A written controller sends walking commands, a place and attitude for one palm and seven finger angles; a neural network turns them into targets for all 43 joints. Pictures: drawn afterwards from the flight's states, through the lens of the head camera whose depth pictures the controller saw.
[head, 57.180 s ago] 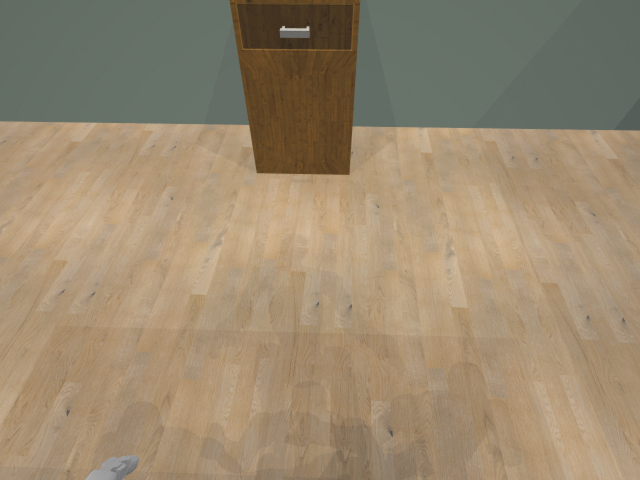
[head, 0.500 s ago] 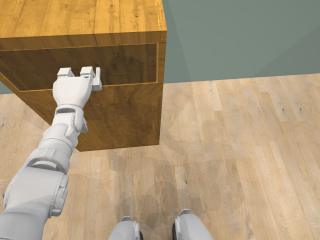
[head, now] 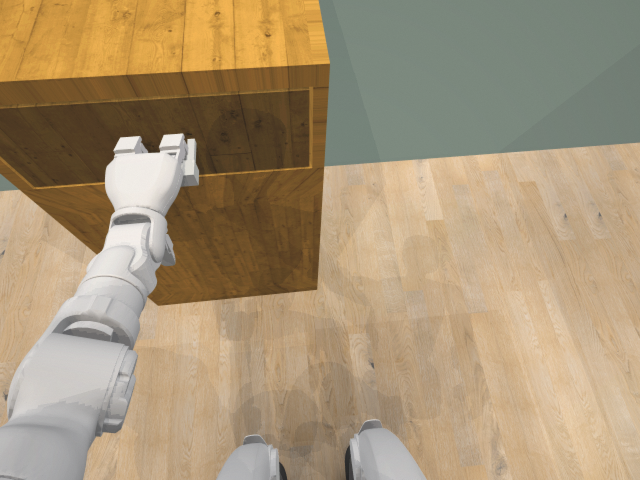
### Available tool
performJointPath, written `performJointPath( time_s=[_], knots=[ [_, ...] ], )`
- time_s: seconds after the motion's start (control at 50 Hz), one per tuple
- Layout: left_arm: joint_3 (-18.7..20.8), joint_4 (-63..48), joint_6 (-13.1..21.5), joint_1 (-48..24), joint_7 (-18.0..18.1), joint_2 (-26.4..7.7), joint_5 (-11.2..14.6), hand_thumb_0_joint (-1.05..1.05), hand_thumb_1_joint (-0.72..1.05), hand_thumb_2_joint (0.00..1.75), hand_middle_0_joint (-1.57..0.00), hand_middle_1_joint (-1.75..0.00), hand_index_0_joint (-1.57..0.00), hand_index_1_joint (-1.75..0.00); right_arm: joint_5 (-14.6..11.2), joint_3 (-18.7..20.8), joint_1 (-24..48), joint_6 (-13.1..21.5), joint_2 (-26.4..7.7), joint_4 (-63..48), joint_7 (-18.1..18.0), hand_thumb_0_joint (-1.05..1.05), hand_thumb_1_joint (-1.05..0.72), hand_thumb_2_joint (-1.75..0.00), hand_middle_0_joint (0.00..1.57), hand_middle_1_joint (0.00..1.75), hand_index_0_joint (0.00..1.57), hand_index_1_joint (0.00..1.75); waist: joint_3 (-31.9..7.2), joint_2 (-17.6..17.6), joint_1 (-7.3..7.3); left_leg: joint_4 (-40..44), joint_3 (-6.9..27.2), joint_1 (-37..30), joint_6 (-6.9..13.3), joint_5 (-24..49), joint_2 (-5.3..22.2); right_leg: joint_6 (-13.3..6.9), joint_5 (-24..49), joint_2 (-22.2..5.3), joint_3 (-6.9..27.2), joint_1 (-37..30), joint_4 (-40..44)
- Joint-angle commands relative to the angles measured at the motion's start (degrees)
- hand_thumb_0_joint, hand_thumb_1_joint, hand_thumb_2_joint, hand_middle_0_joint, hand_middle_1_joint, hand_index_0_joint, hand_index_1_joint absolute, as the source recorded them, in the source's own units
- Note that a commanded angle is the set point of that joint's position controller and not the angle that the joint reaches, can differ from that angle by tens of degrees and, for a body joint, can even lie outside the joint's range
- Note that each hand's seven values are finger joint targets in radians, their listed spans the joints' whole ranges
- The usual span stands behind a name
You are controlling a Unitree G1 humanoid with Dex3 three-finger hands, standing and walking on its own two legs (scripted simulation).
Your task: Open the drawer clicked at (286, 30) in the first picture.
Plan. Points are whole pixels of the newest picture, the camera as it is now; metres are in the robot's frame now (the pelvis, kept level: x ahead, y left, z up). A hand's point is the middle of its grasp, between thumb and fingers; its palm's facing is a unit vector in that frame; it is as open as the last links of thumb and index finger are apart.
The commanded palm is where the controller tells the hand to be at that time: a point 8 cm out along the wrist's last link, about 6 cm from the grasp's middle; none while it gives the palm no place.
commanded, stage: close the thumb around the handle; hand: left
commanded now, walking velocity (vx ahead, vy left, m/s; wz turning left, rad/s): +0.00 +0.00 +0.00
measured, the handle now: (156, 162) +0.54 +0.20 +0.01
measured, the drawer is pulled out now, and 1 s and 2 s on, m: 0.00 0.01 0.13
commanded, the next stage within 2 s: pull the drawer open in 0.68 s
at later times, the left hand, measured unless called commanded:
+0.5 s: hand (161, 202) +0.48 +0.19 -0.01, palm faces -0.06 -0.01 -1.00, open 7.2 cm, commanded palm +0.46 +0.19 +0.04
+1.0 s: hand (161, 209) +0.47 +0.19 -0.01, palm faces -0.05 -0.04 -1.00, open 5.9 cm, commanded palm +0.43 +0.19 +0.04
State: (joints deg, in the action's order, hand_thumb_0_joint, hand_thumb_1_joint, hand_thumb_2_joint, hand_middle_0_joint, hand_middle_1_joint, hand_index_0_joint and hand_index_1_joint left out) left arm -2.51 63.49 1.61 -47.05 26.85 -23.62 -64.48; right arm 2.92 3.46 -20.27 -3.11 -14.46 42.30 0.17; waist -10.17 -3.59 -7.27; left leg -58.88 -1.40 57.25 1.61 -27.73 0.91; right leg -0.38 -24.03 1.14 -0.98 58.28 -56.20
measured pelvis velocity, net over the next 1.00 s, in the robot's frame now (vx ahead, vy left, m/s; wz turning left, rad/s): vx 0.01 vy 0.00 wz -0.02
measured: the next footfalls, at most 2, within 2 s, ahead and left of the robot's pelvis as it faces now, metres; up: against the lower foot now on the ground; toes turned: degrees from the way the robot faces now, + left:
none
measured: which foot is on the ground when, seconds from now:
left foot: down 0.00-1.00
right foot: down 0.00-1.00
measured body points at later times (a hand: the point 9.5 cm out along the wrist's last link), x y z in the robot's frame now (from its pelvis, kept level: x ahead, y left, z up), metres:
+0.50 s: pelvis +0.01 -0.01 +0.01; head +0.14 -0.01 +0.44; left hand +0.48 +0.19 +0.04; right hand +0.03 -0.28 -0.13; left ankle -0.01 +0.10 -0.67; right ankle +0.01 -0.12 -0.67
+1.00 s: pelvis +0.01 +0.00 +0.01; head +0.13 -0.01 +0.45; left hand +0.47 +0.19 +0.04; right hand +0.02 -0.27 -0.12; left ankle -0.01 +0.10 -0.67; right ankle +0.01 -0.12 -0.67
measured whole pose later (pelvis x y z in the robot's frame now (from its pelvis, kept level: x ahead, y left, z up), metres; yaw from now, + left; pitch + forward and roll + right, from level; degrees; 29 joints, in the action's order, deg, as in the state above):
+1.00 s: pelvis +0.01 +0.00 +0.01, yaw -1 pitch +24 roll -1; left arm -1.3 57.7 -0.3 -39.6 26.6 -21.5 -63.6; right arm 2.5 3.9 -18.8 -4.8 -14.0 41.3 0.5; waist -10.3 -3.5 -6.2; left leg -55.0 -2.9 51.9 1.7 -27.5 1.4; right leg -0.2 -23.4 1.8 0.6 53.7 -52.9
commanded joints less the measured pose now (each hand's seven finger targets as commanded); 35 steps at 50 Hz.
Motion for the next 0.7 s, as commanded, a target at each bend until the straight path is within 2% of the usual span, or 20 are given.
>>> performJointPath(
  time_s=[0.0,0.04,0.12,0.16,0.18,0.2,0.22,0.26,0.32,0.38,0.4,0.46,0.5,0.54,0.56,0.58,0.6,0.62,0.64,0.68],
  knots=[
    [1.5,-10.3,-1.2,-22.2,3.7,-8.2,0.3,0.00,-0.39,0.35,-0.31,-1.21,-0.31,-1.21,0.0,3.6,-8.7,0.6,-8.7,-2.2,-0.1,0.00,-0.90,-0.90,0.20,0.30,0.20,0.30,-28.7,-2.0,-1.41,4.5,2.7,-22.0,0.1,29.9,-0.6,-1.7,21.6,1.9,-1.3,-14.0,5.0],
    [2.2,-9.8,-2.3,-21.0,3.9,-9.0,0.2,0.00,-0.28,0.40,-0.32,-1.22,-0.32,-1.22,-0.1,3.6,-8.6,0.2,-8.9,-2.0,-0.1,0.00,-0.90,-0.90,0.20,0.30,0.20,0.30,-28.8,-1.9,-1.03,4.7,2.6,-22.6,0.1,30.8,-0.6,-1.6,22.5,1.9,-1.2,-14.8,5.3],
    [1.2,-10.4,-3.7,-22.1,3.4,-8.2,0.5,0.00,-0.05,0.49,-0.33,-1.25,-0.33,-1.25,-0.2,3.5,-8.2,-0.2,-8.6,-2.1,-0.1,0.00,-0.90,-0.90,0.20,0.30,0.20,0.30,-28.7,-1.4,-1.45,5.3,2.1,-22.5,0.3,30.6,-0.8,-1.5,24.1,1.8,-1.0,-16.9,6.0],
    [1.1,-9.1,-4.2,-20.9,2.7,-8.5,0.7,0.00,0.06,0.54,-0.34,-1.26,-0.34,-1.26,-0.3,3.2,-7.7,-0.4,-8.6,-2.3,-0.3,0.00,-0.90,-0.90,0.20,0.30,0.20,0.30,-26.9,-0.1,-1.51,5.8,1.6,-20.9,0.6,29.1,-1.1,-1.3,24.5,1.7,-0.7,-18.1,6.7],
    [2.0,-8.9,-4.2,-20.4,2.4,-9.6,0.8,0.00,0.12,0.56,-0.34,-1.27,-0.34,-1.27,-0.3,3.1,-7.7,-0.4,-8.6,-2.3,-0.5,0.00,-0.90,-0.90,0.20,0.30,0.20,0.30,-26.6,1.2,-1.41,5.9,1.3,-19.9,0.8,28.1,-1.2,-1.2,24.9,1.7,-0.5,-19.4,6.9],
    [2.6,-8.9,-3.9,-20.4,2.0,-10.7,1.0,0.00,0.17,0.59,-0.35,-1.27,-0.35,-1.27,-0.3,2.9,-7.5,-0.5,-8.8,-2.4,-0.6,0.00,-0.90,-0.90,0.20,0.30,0.20,0.30,-26.8,0.7,-0.92,6.1,1.4,-19.4,0.7,28.0,-1.4,-1.4,25.2,1.6,-0.3,-20.1,6.7],
    [1.6,-8.1,-3.8,-19.7,1.6,-9.7,0.6,0.00,0.23,0.61,-0.35,-1.28,-0.35,-1.28,-0.4,2.9,-7.5,-0.5,-8.5,-2.6,-0.8,0.00,-0.90,-0.90,0.20,0.30,0.20,0.30,-26.1,1.9,-1.36,6.1,1.4,-19.1,0.9,27.9,-1.4,-1.3,25.4,1.6,-0.3,-19.9,6.7],
    [0.9,-8.1,-3.1,-19.8,1.2,-8.9,0.6,0.00,0.34,0.66,-0.36,-1.29,-0.36,-1.29,-0.5,2.8,-7.1,-0.2,-8.4,-2.8,-0.9,0.00,-0.90,-0.90,0.20,0.30,0.20,0.30,-24.5,1.6,-1.60,6.2,1.1,-18.2,0.9,26.3,-1.4,-1.3,24.3,1.5,-0.3,-19.2,7.0],
    [2.1,-8.3,-1.8,-18.3,1.1,-10.2,0.3,0.00,0.51,0.73,-0.37,-1.31,-0.37,-1.31,-0.4,2.8,-7.0,-0.1,-8.3,-3.2,-1.1,0.00,-0.90,-0.90,0.20,0.30,0.20,0.30,-25.6,0.7,-0.68,5.8,1.1,-18.1,0.9,26.9,-1.6,-1.4,24.9,1.5,0.0,-19.5,6.3],
    [1.0,-9.9,-0.8,-19.0,1.4,-8.1,0.1,0.00,0.68,0.80,-0.38,-1.33,-0.38,-1.33,-0.3,3.2,-7.2,0.2,-8.1,-3.3,-0.9,0.00,-0.90,-0.90,0.20,0.30,0.20,0.30,-26.1,0.1,-0.99,5.3,1.1,-19.3,0.8,28.0,-1.3,-1.4,24.9,1.5,-0.2,-18.3,6.1],
    [1.9,-9.7,-0.7,-18.1,1.5,-8.7,0.4,0.00,0.73,0.83,-0.39,-1.33,-0.39,-1.33,-0.2,3.2,-7.2,0.1,-8.1,-3.2,-0.8,0.00,-0.90,-0.90,0.20,0.30,0.20,0.30,-26.8,0.2,-0.58,5.0,1.2,-19.4,0.7,29.2,-1.4,-1.5,25.8,1.6,-0.1,-18.8,5.8],
    [1.6,-9.9,-0.8,-18.2,1.9,-8.4,0.4,0.00,0.90,0.90,-0.40,-1.35,-0.40,-1.35,-0.3,3.4,-7.2,0.2,-8.2,-3.2,-0.8,0.00,-0.90,-0.90,0.20,0.30,0.20,0.30,-26.8,1.0,-0.95,4.9,1.0,-18.7,0.8,27.7,-1.4,-1.3,25.1,1.5,-0.2,-18.7,5.9],
    [3.6,-10.5,-0.9,-18.3,2.1,-10.9,0.5,0.00,0.90,0.90,-0.40,-1.35,-0.40,-1.35,-0.1,3.3,-7.3,0.1,-8.3,-3.0,-0.7,0.00,-0.90,-0.90,0.20,0.30,0.20,0.30,-28.2,1.0,-0.29,4.9,1.0,-18.5,0.8,28.4,-1.6,-1.4,26.8,1.5,0.2,-20.5,5.7],
    [3.7,-10.7,-1.2,-16.7,2.3,-10.9,0.5,0.00,0.90,0.90,-0.40,-1.35,-0.40,-1.35,-0.2,3.3,-7.3,-0.1,-8.3,-3.1,-0.7,0.00,-0.90,-0.90,0.20,0.30,0.20,0.30,-28.4,0.5,0.27,5.2,0.9,-19.1,0.7,29.5,-1.5,-1.4,27.5,1.5,0.0,-20.8,5.7],
    [2.2,-10.8,-1.3,-16.5,2.3,-8.9,0.4,0.00,0.90,0.90,-0.40,-1.35,-0.40,-1.35,-0.2,3.5,-7.1,-0.1,-8.1,-3.3,-0.7,0.00,-0.90,-0.90,0.20,0.30,0.20,0.30,-28.6,0.5,-0.12,5.1,0.7,-19.4,0.7,29.4,-1.5,-1.3,27.4,1.5,0.0,-20.7,5.9],
    [2.8,-10.5,-1.6,-16.4,2.4,-9.7,0.3,0.00,0.90,0.90,-0.40,-1.35,-0.40,-1.35,-0.3,3.4,-7.1,-0.1,-8.2,-3.0,-0.6,0.00,-0.90,-0.90,0.20,0.30,0.20,0.30,-27.2,0.6,0.02,5.4,0.9,-19.4,0.6,29.6,-1.3,-1.4,27.0,1.5,-0.2,-20.1,6.0],
    [1.9,-10.0,-1.8,-16.8,2.3,-8.4,0.5,0.00,0.90,0.90,-0.40,-1.35,-0.40,-1.35,-0.3,3.4,-7.0,-0.2,-8.2,-3.0,-0.5,0.00,-0.90,-0.90,0.20,0.30,0.20,0.30,-26.9,0.1,-0.25,5.3,1.0,-19.3,0.6,29.6,-1.4,-1.5,26.7,1.6,-0.2,-19.5,6.0],
    [1.7,-11.5,-1.5,-18.2,2.5,-8.6,0.5,0.00,0.90,0.90,-0.40,-1.35,-0.40,-1.35,-0.3,3.5,-7.3,-0.1,-8.2,-2.9,-0.5,0.00,-0.90,-0.90,0.20,0.30,0.20,0.30,-27.6,-0.2,-0.52,5.4,0.8,-19.8,0.6,29.4,-1.3,-1.3,26.9,1.5,-0.2,-19.9,6.1],
    [4.4,-10.9,-1.8,-16.9,2.5,-11.8,0.7,0.00,0.90,0.90,-0.40,-1.35,-0.40,-1.35,-0.3,3.5,-7.2,-0.2,-8.6,-2.6,-0.5,0.00,-0.90,-0.90,0.20,0.30,0.20,0.30,-27.9,0.3,0.27,5.4,0.7,-19.4,0.7,29.3,-1.4,-1.3,27.4,1.5,0.1,-21.0,6.2],
    [3.5,-10.2,-2.2,-16.5,2.4,-11.3,0.6,0.00,0.90,0.90,-0.40,-1.35,-0.40,-1.35,-0.4,3.3,-6.8,-0.4,-8.4,-2.9,-0.7,0.00,-0.90,-0.90,0.20,0.30,0.20,0.30,-27.7,0.9,-0.04,5.7,0.5,-18.5,0.8,28.0,-1.6,-1.2,27.2,1.5,0.2,-21.6,6.4]
  ],
)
